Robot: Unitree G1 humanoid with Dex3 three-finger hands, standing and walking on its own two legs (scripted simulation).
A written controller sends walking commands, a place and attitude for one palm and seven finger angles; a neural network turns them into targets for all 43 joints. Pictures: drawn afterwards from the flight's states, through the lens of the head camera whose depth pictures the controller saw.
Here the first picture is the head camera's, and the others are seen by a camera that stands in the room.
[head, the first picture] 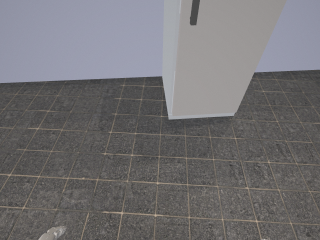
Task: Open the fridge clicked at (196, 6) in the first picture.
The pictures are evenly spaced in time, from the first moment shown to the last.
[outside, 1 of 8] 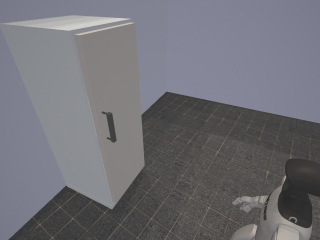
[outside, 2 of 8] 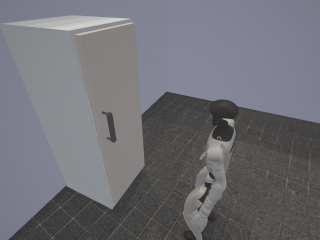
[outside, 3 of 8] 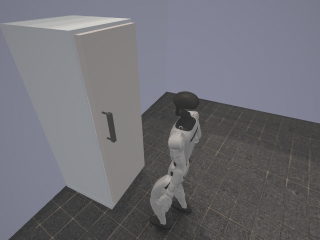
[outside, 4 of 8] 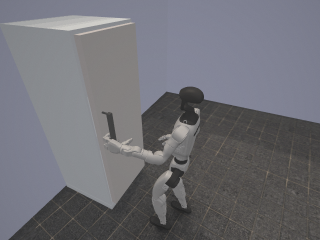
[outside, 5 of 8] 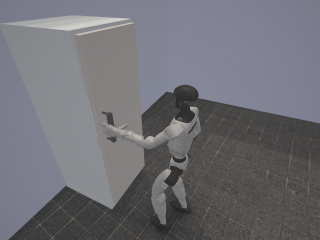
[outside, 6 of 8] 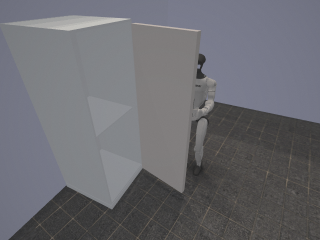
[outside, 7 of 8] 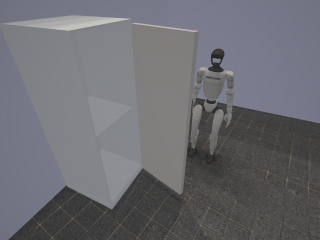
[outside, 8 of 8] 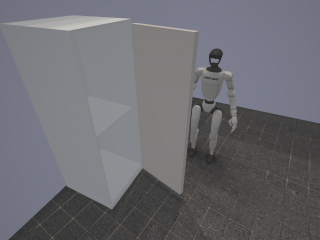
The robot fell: no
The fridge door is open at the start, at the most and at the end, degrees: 0 80 75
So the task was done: yes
